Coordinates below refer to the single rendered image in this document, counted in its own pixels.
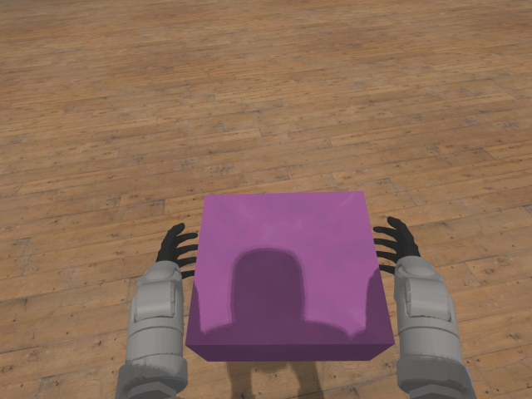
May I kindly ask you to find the robot right hand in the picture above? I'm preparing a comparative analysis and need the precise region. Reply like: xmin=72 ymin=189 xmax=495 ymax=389
xmin=373 ymin=216 xmax=421 ymax=275

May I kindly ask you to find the carton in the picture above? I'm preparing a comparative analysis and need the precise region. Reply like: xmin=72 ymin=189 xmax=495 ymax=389
xmin=185 ymin=191 xmax=395 ymax=362

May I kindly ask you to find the right robot forearm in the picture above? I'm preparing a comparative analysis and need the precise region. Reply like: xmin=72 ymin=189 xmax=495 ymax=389
xmin=394 ymin=256 xmax=477 ymax=399

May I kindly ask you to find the robot left hand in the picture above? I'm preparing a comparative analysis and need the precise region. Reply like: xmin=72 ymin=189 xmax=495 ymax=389
xmin=155 ymin=223 xmax=198 ymax=279

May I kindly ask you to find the left robot forearm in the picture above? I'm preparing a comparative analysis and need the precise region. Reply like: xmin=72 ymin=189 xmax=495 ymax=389
xmin=115 ymin=260 xmax=188 ymax=399

